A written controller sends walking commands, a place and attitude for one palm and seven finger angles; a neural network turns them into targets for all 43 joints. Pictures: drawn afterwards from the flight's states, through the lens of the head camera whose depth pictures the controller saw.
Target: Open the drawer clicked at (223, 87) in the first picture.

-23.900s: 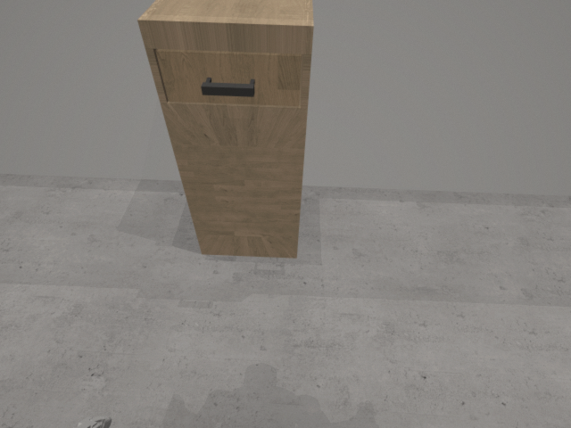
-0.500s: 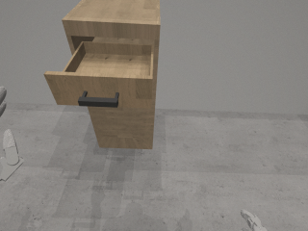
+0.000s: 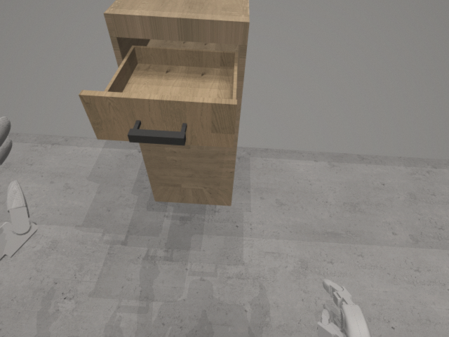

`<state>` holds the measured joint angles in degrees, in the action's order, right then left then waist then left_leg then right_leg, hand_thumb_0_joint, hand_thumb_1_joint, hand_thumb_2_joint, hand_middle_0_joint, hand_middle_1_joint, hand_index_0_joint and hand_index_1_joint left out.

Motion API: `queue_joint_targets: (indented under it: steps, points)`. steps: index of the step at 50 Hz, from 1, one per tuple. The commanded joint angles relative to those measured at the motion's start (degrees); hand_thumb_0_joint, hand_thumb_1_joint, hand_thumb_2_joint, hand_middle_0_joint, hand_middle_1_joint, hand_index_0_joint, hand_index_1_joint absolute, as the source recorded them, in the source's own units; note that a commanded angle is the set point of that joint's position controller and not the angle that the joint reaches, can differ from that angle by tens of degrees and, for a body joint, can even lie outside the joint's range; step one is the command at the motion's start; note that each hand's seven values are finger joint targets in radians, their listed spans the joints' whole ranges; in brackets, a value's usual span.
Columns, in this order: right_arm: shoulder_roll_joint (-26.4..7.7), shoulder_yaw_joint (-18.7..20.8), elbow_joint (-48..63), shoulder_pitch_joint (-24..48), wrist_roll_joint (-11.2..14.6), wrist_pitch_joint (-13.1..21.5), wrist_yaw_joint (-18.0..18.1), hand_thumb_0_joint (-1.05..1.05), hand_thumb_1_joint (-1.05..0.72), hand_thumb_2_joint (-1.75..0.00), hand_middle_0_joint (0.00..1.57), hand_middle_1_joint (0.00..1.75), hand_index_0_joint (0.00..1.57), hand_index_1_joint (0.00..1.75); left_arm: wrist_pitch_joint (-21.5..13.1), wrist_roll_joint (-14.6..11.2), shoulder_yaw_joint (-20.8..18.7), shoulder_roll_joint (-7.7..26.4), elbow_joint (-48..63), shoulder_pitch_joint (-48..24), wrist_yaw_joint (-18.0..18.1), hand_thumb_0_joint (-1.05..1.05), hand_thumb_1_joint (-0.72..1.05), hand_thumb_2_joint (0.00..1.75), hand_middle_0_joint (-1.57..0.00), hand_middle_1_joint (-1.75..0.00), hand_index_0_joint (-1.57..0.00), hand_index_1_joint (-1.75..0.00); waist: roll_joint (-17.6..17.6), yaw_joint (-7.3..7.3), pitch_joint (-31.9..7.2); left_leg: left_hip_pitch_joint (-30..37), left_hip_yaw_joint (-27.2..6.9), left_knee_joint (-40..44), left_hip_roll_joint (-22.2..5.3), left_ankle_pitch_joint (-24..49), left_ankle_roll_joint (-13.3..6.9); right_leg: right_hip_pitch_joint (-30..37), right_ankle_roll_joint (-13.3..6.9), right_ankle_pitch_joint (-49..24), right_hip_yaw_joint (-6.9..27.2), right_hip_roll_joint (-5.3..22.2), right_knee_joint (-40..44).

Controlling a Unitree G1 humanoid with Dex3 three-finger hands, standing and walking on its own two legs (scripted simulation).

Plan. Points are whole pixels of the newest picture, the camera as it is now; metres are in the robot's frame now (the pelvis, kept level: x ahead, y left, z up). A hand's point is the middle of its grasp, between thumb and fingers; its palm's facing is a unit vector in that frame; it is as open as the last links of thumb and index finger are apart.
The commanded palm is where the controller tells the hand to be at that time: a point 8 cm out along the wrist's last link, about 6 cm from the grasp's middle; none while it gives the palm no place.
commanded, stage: let the arm hang, fingers relaxed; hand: left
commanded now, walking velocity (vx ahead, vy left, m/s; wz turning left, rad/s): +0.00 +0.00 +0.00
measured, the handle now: (159, 131) +0.55 +0.20 +0.03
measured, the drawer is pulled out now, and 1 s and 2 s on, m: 0.30 0.30 0.30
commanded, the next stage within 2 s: look to check the result in 1.14 s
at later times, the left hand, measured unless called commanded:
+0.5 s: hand out of the picture -0.07 +0.18 -0.18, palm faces +0.05 -0.98 -0.20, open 7.1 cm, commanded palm none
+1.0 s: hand out of the picture -0.01 +0.15 -0.18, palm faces +0.05 -0.98 -0.19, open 7.3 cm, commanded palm none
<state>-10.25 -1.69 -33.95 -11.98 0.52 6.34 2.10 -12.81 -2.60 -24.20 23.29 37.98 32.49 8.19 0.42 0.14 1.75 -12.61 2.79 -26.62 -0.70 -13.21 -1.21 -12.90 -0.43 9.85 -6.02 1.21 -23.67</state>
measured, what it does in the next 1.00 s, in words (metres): stands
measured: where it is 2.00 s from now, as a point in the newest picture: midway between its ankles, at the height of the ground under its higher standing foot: outside the picture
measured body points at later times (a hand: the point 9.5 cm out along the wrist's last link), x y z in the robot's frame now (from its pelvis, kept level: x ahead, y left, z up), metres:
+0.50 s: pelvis -0.02 +0.00 +0.00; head +0.01 +0.01 +0.45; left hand -0.07 +0.23 -0.16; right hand -0.05 -0.24 -0.15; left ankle +0.01 +0.10 -0.74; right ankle +0.03 -0.11 -0.74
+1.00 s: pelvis -0.01 -0.02 +0.00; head -0.01 -0.03 +0.45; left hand -0.01 +0.20 -0.16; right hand -0.03 -0.21 -0.17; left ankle +0.01 +0.10 -0.74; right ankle +0.03 -0.11 -0.74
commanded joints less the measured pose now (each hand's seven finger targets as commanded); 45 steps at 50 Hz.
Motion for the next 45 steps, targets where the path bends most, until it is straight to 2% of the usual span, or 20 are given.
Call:
queue_joint_targets:
  steps: [1, 2, 3, 4, 6, 8, 9, 10, 11, 13, 14, 15, 18, 19, 20, 21, 29, 33, 39, 45]
  points:
    - [-8.0, 3.5, 8.8, 5.1, 0.3, 2.9, 0.7, 0.0, -0.9, -0.9, 0.2, 0.3, 0.2, 0.3, -3.2, -0.6, -6.9, 8.9, 10.6, -1.7, 1.2, 0.0, 0.9, 0.9, -0.2, -0.3, -0.2, -0.3, -2.6, -1.03, -6.0, -3.5, -4.9, 6.2, -4.2, 4.7, 0.0, 7.2, 0.3, -5.8, 5.8, 2.8, 2.9]
    - [-18.1, 6.6, -6.2, 7.3, 1.4, 6.5, -3.4, 0.0, -0.9, -0.9, 0.2, 0.3, 0.2, 0.3, 5.2, 4.8, 18.7, -1.2, -40.6, -5.5, -6.3, 0.0, 0.9, 0.9, -0.2, -0.3, -0.2, -0.3, -3.7, -3.68, -0.5, -7.0, -6.2, -2.9, -4.7, 13.4, 0.0, -3.8, -0.9, -11.7, 3.0, 5.9, -7.9]
    - [-14.1, 6.6, -8.3, 1.6, 0.0, 2.4, -3.5, 0.0, -0.9, -0.9, 0.2, 0.3, 0.2, 0.3, 10.5, 5.4, 16.6, -2.6, -43.6, -4.8, -7.5, 0.0, 0.9, 0.9, -0.2, -0.3, -0.2, -0.3, -4.8, -2.37, -5.9, -3.2, -4.9, -1.7, -5.6, 17.2, 0.4, -4.2, -0.7, -8.4, 5.4, 4.9, -7.2]
    - [-12.1, 5.5, -7.5, 0.7, -0.2, 0.3, -3.0, 0.0, -0.9, -0.9, 0.2, 0.3, 0.2, 0.3, 12.0, 4.9, 17.7, -4.3, -44.9, -6.5, -7.8, 0.0, 0.9, 0.9, -0.2, -0.3, -0.2, -0.3, -3.0, -1.78, -6.7, -5.6, -7.0, -0.7, -6.5, 15.0, -1.1, -3.7, -0.7, -2.6, 4.2, 3.8, -8.7]
    - [-11.6, 4.4, -6.9, 0.9, -0.9, -1.7, -2.4, 0.0, -0.9, -0.9, 0.2, 0.3, 0.2, 0.3, 12.8, 5.0, 18.5, -4.4, -50.0, -10.2, -8.0, 0.0, 0.9, 0.9, -0.2, -0.3, -0.2, -0.3, 4.2, -0.99, -6.2, -8.6, -10.1, 0.3, -7.4, 15.5, -3.0, -0.6, -0.8, -1.2, 4.4, 2.4, -9.5]
    - [-11.2, 4.0, -7.9, 1.5, -1.3, -2.9, -2.0, 0.0, -0.9, -0.9, 0.2, 0.3, 0.2, 0.3, 13.3, 5.3, 18.7, -3.2, -57.7, -12.1, -8.1, 0.0, 0.9, 0.9, -0.2, -0.3, -0.2, -0.3, 11.5, -0.05, -5.6, -8.8, -7.9, -2.2, -4.8, 11.1, -2.2, 2.3, -1.8, -5.9, 6.4, 5.0, -5.7]
    - [-11.1, 4.0, -8.8, 0.8, -1.3, -3.7, -1.9, 0.0, -0.9, -0.9, 0.2, 0.3, 0.2, 0.3, 13.5, 5.3, 18.8, -2.4, -62.0, -13.4, -8.1, 0.0, 0.9, 0.9, -0.2, -0.3, -0.2, -0.3, 12.8, -0.26, -5.8, -6.7, -6.6, -3.2, -3.2, 8.1, -1.7, 1.4, -2.9, -6.1, 7.6, 7.0, -3.9]
    - [-10.0, 3.8, -9.8, 0.4, -1.5, -4.5, -1.8, 0.0, -0.9, -0.9, 0.2, 0.3, 0.2, 0.3, 13.9, 5.0, 19.5, -2.5, -66.3, -14.8, -8.0, 0.0, 0.9, 0.9, -0.2, -0.3, -0.2, -0.3, 9.2, -0.68, -4.5, -4.7, -5.8, -3.0, -2.3, 7.2, -1.3, -0.7, -3.8, -4.5, 8.0, 7.7, -2.9]
    - [-9.1, 3.3, -10.9, 0.1, -1.8, -5.3, -1.7, 0.0, -0.9, -0.9, 0.2, 0.3, 0.2, 0.3, 14.2, 4.7, 20.2, -2.7, -70.2, -16.2, -7.8, 0.0, 0.9, 0.9, -0.2, -0.3, -0.2, -0.3, 5.1, -0.79, -2.6, -4.5, -5.8, -1.6, -2.4, 5.8, -1.2, -1.8, -3.7, -1.2, 7.9, 7.4, -1.9]
    - [-8.8, 2.7, -13.5, 0.1, -2.0, -6.0, -1.6, 0.0, -0.9, -0.9, 0.2, 0.3, 0.2, 0.3, 14.4, 4.2, 21.2, -2.9, -77.6, -17.2, -7.7, 0.0, 0.9, 0.9, -0.2, -0.3, -0.2, -0.3, -3.1, -0.34, 0.1, -5.9, -7.4, 3.2, -4.0, 2.0, -1.4, -1.5, -2.7, 5.5, 7.6, 5.0, -0.8]
    - [-8.8, 2.6, -14.6, -0.1, -1.9, -6.1, -1.5, 0.0, -0.9, -0.9, 0.2, 0.3, 0.2, 0.3, 14.4, 4.1, 21.3, -3.1, -80.9, -17.0, -7.7, 0.0, 0.9, 0.9, -0.2, -0.3, -0.2, -0.3, -5.6, -0.09, 1.1, -7.3, -8.0, 5.4, -4.4, -1.1, -1.4, -0.1, -2.3, 6.7, 7.4, 4.4, -0.2]
    - [-9.0, 2.5, -15.6, -0.6, -1.7, -6.2, -1.3, 0.0, -0.9, -0.9, 0.2, 0.3, 0.2, 0.3, 14.2, 4.1, 21.4, -2.7, -83.8, -16.1, -7.6, 0.0, 0.9, 0.9, -0.2, -0.3, -0.2, -0.3, -5.4, 0.4, 1.4, -7.8, -8.6, 6.5, -4.9, -3.0, -1.5, 1.2, -2.1, 6.8, 7.1, 4.1, 0.6]
    - [-6.7, 2.7, -18.8, -3.2, -1.8, -6.5, -0.9, 0.0, -0.9, -0.9, 0.2, 0.3, 0.2, 0.3, 13.6, 3.7, 21.1, -5.2, -90.5, -13.2, -7.4, 0.0, 0.9, 0.9, -0.2, -0.3, -0.2, -0.3, -10.3, 0.53, -0.6, -6.3, -7.0, 6.8, -3.9, -5.8, -1.2, 3.4, -2.8, 6.6, 7.2, 4.8, 2.9]
    - [-6.2, 2.8, -19.7, -4.7, -1.6, -6.7, -0.8, 0.0, -0.9, -0.9, 0.2, 0.3, 0.2, 0.3, 13.4, 3.6, 21.3, -5.2, -92.0, -12.7, -7.4, 0.0, 0.9, 0.9, -0.2, -0.3, -0.2, -0.3, -9.7, 0.31, -1.5, -5.4, -6.6, 6.6, -3.8, -6.2, -1.1, 3.5, -3.0, 7.3, 7.3, 5.0, 3.6]
    - [-6.1, 2.9, -20.4, -5.9, -1.5, -7.0, -0.7, 0.0, -0.9, -0.9, 0.2, 0.3, 0.2, 0.3, 13.4, 3.6, 21.4, -5.4, -93.3, -13.1, -7.3, 0.0, 0.9, 0.9, -0.2, -0.3, -0.2, -0.3, -6.7, 0.05, 0.0, -5.0, -6.9, 6.7, -4.1, -6.7, -1.1, 2.2, -2.9, 8.4, 6.8, 4.8, 4.5]
    - [-5.5, 3.0, -21.5, -7.2, -1.5, -7.1, -0.7, 0.0, -0.9, -0.9, 0.2, 0.3, 0.2, 0.3, 13.4, 3.5, 21.7, -5.8, -94.6, -12.7, -7.3, 0.0, 0.9, 0.9, -0.2, -0.3, -0.2, -0.3, -5.7, -0.15, 0.3, -4.3, -6.8, 6.9, -4.2, -6.9, -1.2, 1.4, -2.9, 9.3, 7.0, 5.0, 5.0]
    - [-2.9, 2.9, -26.6, -13.6, -1.2, -7.3, -0.2, 0.0, -0.9, -0.9, 0.2, 0.3, 0.2, 0.3, 13.3, 3.3, 22.4, -8.0, -101.2, -9.6, -6.6, 0.0, 0.9, 0.9, -0.2, -0.3, -0.2, -0.3, -0.7, -0.44, 3.0, -3.4, -6.6, 7.6, -4.7, -6.4, -1.5, -0.7, -2.8, 10.8, 6.0, 4.8, 5.6]
    - [-1.9, 2.8, -27.7, -14.4, -1.4, -7.4, -0.1, 0.0, -0.9, -0.9, 0.2, 0.3, 0.2, 0.3, 13.5, 3.4, 22.4, -9.0, -102.3, -8.7, -6.3, 0.0, 0.9, 0.9, -0.2, -0.3, -0.2, -0.3, -1.7, -0.42, 5.6, -4.5, -7.0, 8.8, -4.8, -8.7, -1.6, -2.8, -2.5, 12.5, 5.9, 4.3, 5.0]
    - [-0.2, 2.8, -28.3, -14.5, -1.5, -7.2, -0.2, 0.0, -0.9, -0.9, 0.2, 0.3, 0.2, 0.3, 13.4, 3.6, 22.0, -9.8, -102.3, -8.5, -6.1, 0.0, 0.9, 0.9, -0.2, -0.3, -0.2, -0.3, 1.0, -0.19, 6.6, -4.9, -5.5, 7.5, -4.0, -7.3, -1.5, -3.4, -2.5, 13.3, 6.3, 4.7, 5.6]
    - [0.5, 2.9, -28.3, -13.7, -1.4, -6.8, -0.1, 0.0, -0.9, -0.9, 0.2, 0.3, 0.2, 0.3, 13.1, 3.6, 21.7, -10.6, -101.3, -9.8, -5.9, 0.0, 0.9, 0.9, -0.2, -0.3, -0.2, -0.3, -1.4, -0.07, 6.5, -4.6, -5.6, 7.8, -4.4, -5.1, -1.2, -3.0, -2.4, 10.0, 6.0, 4.3, 4.6]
